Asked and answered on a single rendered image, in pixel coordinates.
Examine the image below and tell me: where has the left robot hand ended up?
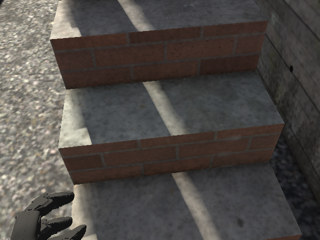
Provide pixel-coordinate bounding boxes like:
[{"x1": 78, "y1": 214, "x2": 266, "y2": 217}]
[{"x1": 8, "y1": 191, "x2": 87, "y2": 240}]

